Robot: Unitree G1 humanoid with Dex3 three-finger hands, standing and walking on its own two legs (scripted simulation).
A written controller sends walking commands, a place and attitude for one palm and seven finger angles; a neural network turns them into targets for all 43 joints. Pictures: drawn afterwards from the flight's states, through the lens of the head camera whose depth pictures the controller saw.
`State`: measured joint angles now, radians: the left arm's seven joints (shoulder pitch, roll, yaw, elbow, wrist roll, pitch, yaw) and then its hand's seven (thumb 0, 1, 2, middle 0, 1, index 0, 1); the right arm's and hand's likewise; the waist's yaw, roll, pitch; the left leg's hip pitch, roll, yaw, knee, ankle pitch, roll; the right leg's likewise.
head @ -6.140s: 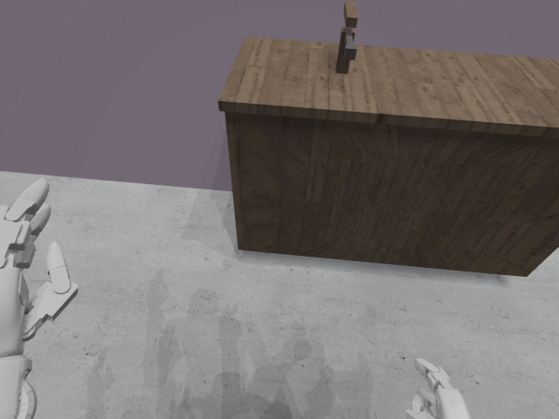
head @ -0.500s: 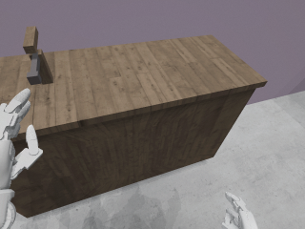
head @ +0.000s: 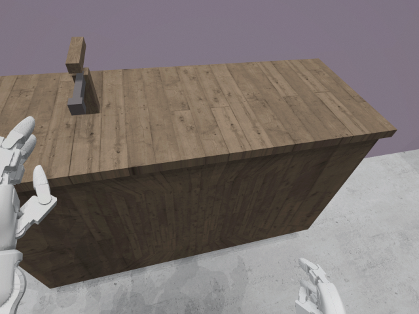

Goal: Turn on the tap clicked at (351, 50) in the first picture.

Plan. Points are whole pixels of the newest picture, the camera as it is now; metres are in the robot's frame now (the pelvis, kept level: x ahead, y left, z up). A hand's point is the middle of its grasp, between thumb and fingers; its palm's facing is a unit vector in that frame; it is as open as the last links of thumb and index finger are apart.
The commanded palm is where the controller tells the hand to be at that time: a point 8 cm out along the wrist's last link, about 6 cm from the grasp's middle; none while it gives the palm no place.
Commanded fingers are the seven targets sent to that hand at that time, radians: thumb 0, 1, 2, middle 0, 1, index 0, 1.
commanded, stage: come to a stop and stand still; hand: left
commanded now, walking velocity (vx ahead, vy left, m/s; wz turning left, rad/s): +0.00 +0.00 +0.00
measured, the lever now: (77, 106) +0.47 +0.35 +0.12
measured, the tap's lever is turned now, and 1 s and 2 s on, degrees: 0 0 0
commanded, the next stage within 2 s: look again from close up in 0.56 s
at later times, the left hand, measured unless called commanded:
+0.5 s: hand (75, 178) +0.26 +0.24 +0.16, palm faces +0.40 -0.84 -0.37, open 7.4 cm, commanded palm +0.20 +0.27 +0.17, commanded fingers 0.00 0.90 0.90 -0.20 -0.30 -0.20 -0.30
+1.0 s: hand (72, 185) +0.25 +0.24 +0.16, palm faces +0.41 -0.84 -0.35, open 7.4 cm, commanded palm +0.19 +0.27 +0.17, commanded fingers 0.00 0.90 0.90 -0.20 -0.30 -0.20 -0.30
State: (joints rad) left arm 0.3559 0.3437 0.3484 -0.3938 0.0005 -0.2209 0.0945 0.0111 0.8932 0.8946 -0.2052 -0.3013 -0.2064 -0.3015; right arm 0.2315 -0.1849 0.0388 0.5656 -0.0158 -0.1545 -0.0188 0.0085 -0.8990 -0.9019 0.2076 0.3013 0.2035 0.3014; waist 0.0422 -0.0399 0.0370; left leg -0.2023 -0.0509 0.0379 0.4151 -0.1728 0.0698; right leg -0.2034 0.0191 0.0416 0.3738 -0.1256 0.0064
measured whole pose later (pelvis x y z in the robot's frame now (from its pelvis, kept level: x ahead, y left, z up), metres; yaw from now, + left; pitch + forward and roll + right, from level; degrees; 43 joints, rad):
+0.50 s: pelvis +0.05 -0.01 +0.00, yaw +1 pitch +0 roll -1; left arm 0.43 0.36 0.35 -0.44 -0.05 -0.20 0.10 0.01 0.89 0.89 -0.21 -0.30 -0.21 -0.30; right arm 0.19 -0.20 0.02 0.57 0.00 -0.09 -0.04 0.01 -0.90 -0.90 0.21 0.30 0.20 0.30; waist 0.03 -0.01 0.02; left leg -0.19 -0.04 0.01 0.43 -0.24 0.05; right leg -0.18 0.03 0.02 0.37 -0.19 -0.01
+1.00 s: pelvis +0.04 -0.01 +0.00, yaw +1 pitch +0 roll -1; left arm 0.42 0.35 0.33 -0.42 -0.05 -0.19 0.11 0.01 0.89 0.89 -0.21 -0.30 -0.21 -0.30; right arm 0.23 -0.20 0.02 0.58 0.00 -0.07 -0.05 0.01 -0.90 -0.90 0.21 0.30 0.20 0.30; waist 0.02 -0.01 0.01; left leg -0.19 -0.04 0.00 0.39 -0.21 0.05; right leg -0.17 0.03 0.01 0.33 -0.16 0.00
